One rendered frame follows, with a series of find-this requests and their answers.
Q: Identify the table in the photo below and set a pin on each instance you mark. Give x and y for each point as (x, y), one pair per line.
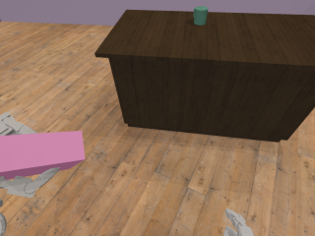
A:
(240, 75)

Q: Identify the sponge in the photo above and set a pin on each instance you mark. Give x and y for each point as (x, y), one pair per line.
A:
(32, 154)

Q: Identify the robot left hand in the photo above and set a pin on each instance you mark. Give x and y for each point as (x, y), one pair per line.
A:
(21, 186)

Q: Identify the robot right hand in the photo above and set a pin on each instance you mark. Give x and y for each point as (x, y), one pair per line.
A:
(239, 223)

